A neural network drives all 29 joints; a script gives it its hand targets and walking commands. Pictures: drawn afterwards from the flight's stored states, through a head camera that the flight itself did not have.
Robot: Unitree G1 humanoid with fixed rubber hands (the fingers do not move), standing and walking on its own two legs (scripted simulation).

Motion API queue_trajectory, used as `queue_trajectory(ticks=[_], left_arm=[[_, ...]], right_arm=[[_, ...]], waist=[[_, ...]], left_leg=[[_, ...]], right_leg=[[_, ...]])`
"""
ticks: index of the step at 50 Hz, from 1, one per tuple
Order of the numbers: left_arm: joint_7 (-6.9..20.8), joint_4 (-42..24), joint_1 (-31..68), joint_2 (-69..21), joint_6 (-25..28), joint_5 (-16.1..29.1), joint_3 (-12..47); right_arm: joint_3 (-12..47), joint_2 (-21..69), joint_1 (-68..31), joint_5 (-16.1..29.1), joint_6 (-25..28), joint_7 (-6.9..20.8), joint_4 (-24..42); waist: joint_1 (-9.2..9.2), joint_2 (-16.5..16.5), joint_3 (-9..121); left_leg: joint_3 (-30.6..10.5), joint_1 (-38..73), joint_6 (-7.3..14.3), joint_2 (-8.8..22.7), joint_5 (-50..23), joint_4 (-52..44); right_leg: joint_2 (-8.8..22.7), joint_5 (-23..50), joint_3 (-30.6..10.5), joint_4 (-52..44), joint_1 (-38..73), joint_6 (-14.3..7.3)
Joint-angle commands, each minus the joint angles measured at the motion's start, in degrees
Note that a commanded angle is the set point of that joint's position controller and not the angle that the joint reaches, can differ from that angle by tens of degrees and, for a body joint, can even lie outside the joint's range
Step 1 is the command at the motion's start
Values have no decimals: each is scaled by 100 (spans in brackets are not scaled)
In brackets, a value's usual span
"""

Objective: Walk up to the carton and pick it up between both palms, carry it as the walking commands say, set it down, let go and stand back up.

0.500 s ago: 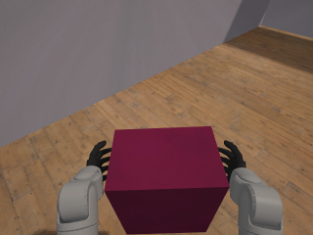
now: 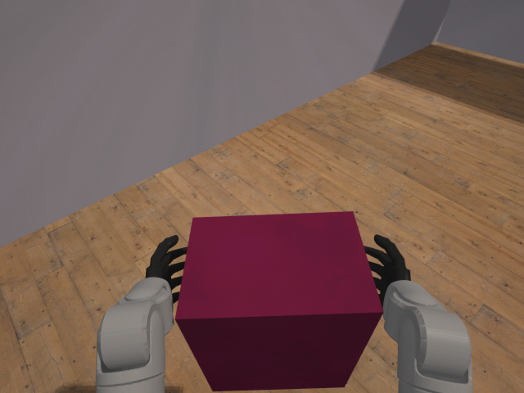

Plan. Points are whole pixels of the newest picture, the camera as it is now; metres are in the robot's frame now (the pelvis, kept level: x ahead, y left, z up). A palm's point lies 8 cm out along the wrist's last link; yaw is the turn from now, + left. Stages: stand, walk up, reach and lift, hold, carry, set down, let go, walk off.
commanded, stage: carry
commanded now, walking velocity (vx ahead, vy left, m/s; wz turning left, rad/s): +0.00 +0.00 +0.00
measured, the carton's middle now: (275, 310) +0.27 +0.00 +0.00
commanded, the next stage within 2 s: hold in 0.04 s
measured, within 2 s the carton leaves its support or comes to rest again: neither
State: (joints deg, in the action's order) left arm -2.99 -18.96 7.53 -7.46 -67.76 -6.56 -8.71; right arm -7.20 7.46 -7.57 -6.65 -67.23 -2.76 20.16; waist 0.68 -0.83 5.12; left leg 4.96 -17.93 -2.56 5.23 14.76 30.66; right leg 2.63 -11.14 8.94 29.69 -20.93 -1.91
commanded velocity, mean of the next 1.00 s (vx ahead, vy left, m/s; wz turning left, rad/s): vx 0.00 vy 0.00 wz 0.00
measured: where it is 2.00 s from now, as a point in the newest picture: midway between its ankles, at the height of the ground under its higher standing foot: outside the picture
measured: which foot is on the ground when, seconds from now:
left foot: down 0.00-1.00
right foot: down 0.00-1.00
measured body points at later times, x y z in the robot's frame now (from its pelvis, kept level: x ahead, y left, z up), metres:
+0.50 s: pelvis +0.00 +0.02 +0.01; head -0.04 +0.01 +0.46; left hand +0.31 +0.18 +0.06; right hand +0.31 -0.14 +0.07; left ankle +0.01 +0.14 -0.73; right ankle +0.05 -0.10 -0.73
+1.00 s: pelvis +0.02 +0.03 +0.01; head +0.05 +0.02 +0.45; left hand +0.33 +0.18 -0.02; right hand +0.32 -0.14 -0.02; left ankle +0.01 +0.15 -0.73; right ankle +0.05 -0.10 -0.73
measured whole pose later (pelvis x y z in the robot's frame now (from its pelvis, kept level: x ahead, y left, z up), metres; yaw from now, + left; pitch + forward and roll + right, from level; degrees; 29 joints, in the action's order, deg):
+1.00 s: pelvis +0.02 +0.03 +0.01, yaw -5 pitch +1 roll +0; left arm 1.0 22.2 15.1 -8.7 -28.3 -16.6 -18.5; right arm -17.6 9.0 -16.5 -18.0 -26.3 2.8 -23.3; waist 2.5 -1.1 -2.6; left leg -0.7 -12.1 0.6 -0.7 15.7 27.2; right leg 0.1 -9.7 -0.5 25.7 -16.7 0.2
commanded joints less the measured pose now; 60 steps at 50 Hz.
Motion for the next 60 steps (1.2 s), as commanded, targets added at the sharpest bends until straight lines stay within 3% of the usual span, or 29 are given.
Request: queue_trajectory(ticks=[1,2,3,4,5,6,7,8,9,10,11,12,15,19,24,25,28,37,46,51,60], left_arm=[[1385,-381,2689,-4800,10,2220,4210],[1384,-375,2689,-4797,19,2215,4206],[1382,3446,1530,-3741,1108,4,1313],[1289,3057,1249,-2966,1954,-103,1423],[1314,2156,1705,-3152,2515,86,1900],[1408,1229,2264,-3738,2802,437,2541],[1511,733,2725,-4148,2854,769,3060],[1513,592,3450,-4193,2934,950,3310],[1499,705,3728,-4053,2914,956,3389],[1487,914,3648,-3876,2841,857,3336],[1541,1186,3509,-3714,2770,770,3293],[1600,1532,3347,-3610,2721,645,3108],[1723,2197,3265,-3681,2715,336,2529],[1799,2611,3582,-3965,2691,197,2071],[1774,2797,3742,-4242,2611,96,1885],[1715,3350,3573,-4251,2593,54,1975],[1668,3481,3842,-4485,2808,54,1864],[1582,3526,3585,-4879,3340,195,1982],[1542,3816,3255,-4750,4075,18,1839],[1559,4110,3385,-4716,4543,-65,1782],[1627,4529,3919,-4669,5091,-177,1605]], right_arm=[[4149,4735,-2388,2082,-57,1241,90],[4144,4732,-2387,2076,-49,1240,82],[1038,3264,-788,-234,995,996,-3967],[1404,2978,-1089,-232,1847,920,-3270],[2070,3549,-1672,88,2389,934,-2541],[2872,4380,-2090,463,2695,958,-1845],[3630,5141,-2394,852,2801,951,-1449],[3961,5338,-2920,1109,2894,988,-1310],[4062,5256,-3230,1193,2864,974,-1336],[3959,5081,-3246,1167,2781,946,-1424],[3724,4955,-3080,1053,2690,890,-1600],[3473,4877,-2955,936,2616,857,-1877],[3018,5006,-2968,676,2549,924,-2595],[2524,5044,-3279,447,2557,1074,-3171],[2146,4989,-3551,334,2581,1231,-3547],[1810,5001,-2946,-11,2512,1412,-3898],[1788,5034,-3495,62,2685,1625,-3993],[1735,4822,-3296,-41,3291,1718,-4211],[1660,4684,-2927,-252,3978,1629,-4503],[1663,4732,-2977,-327,4437,1557,-4764],[1555,4734,-3476,-504,4986,1468,-5125]], waist=[[-2,54,1138],[-2,54,1140],[183,-35,-1149],[102,-114,-865],[95,-24,-399],[85,130,482],[234,165,1266],[446,8,1795],[474,-1,1786],[422,9,1592],[187,102,1341],[91,162,1061],[187,163,499],[211,101,196],[191,5,46],[-11,-170,-75],[189,-294,-259],[124,-106,353],[170,-62,931],[177,-16,1332],[185,84,1900]], left_leg=[[-362,218,158,423,-419,-447],[-360,219,157,423,-420,-447],[-886,-420,415,-1021,521,-1113],[-941,-131,637,-1071,475,-1132],[-1176,62,740,-995,-84,-1130],[-1258,316,719,-988,-837,-1009],[-1299,399,667,-993,-1469,-931],[-1343,605,610,-971,-1698,-812],[-1347,764,592,-916,-1568,-811],[-1326,795,572,-869,-1274,-886],[-1311,770,581,-859,-932,-965],[-1294,743,597,-862,-651,-1049],[-1183,670,661,-910,-186,-1337],[-1140,627,697,-875,-178,-1608],[-1078,972,577,-867,-475,-1679],[-1002,453,491,-779,171,-1868],[-999,377,521,-732,479,-1905],[-983,855,283,-854,-914,-1357],[-980,445,236,-968,-1934,-762],[-982,-79,254,-1032,-1960,-425],[-943,-1193,308,-1115,-1473,255]], right_leg=[[672,315,-696,-583,660,2],[671,325,-696,-582,665,0],[-744,-300,-1332,-998,1717,-239],[-664,-115,-1471,-922,1951,-200],[-593,541,-1505,-725,2247,-121],[-577,1404,-1587,-567,2700,-16],[-603,2092,-1667,-523,3135,46],[-588,2112,-1768,-518,3093,73],[-550,1810,-1797,-600,2850,100],[-518,1442,-1817,-733,2753,104],[-479,1206,-1831,-868,2716,127],[-426,955,-1839,-1003,2703,159],[-417,361,-1835,-1275,2954,171],[-506,363,-1793,-1313,3287,130],[-581,499,-1687,-1393,3153,74],[-672,35,-1435,-1276,3117,82],[-704,-236,-1373,-1126,2990,56],[-734,875,-1301,-902,2592,-8],[-765,1691,-1335,-418,2016,11],[-770,1891,-1384,-64,1648,9],[-819,1535,-1374,610,684,-22]])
